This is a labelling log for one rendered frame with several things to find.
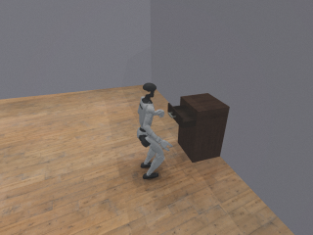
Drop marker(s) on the robot right upper arm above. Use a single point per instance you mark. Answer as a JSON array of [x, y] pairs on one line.
[[149, 113]]

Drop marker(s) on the drawer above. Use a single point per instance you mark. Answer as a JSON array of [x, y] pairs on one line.
[[184, 116]]

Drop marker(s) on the robot right thigh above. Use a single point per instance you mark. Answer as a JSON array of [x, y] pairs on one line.
[[150, 142]]

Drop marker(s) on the robot right foot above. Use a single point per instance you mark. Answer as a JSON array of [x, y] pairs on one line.
[[153, 175]]

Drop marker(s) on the right robot forearm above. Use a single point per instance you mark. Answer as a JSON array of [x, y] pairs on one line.
[[152, 134]]

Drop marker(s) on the right robot hand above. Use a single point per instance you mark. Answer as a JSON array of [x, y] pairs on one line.
[[164, 143]]

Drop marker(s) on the cabinet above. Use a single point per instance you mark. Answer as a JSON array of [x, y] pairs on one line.
[[203, 141]]

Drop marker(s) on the left robot hand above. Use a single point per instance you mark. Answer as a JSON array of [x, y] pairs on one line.
[[160, 113]]

